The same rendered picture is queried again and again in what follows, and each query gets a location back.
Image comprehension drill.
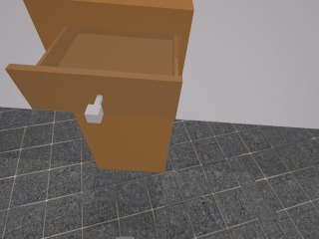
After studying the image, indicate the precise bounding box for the handle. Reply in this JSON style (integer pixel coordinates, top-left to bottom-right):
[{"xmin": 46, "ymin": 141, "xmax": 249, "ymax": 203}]
[{"xmin": 84, "ymin": 95, "xmax": 104, "ymax": 123}]

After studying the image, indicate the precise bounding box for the drawer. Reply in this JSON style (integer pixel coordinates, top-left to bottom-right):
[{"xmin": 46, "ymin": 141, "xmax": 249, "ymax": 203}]
[{"xmin": 5, "ymin": 26, "xmax": 182, "ymax": 120}]

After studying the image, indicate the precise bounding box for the cabinet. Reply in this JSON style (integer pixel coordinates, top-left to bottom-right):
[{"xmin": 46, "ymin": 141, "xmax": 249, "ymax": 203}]
[{"xmin": 23, "ymin": 0, "xmax": 194, "ymax": 173}]

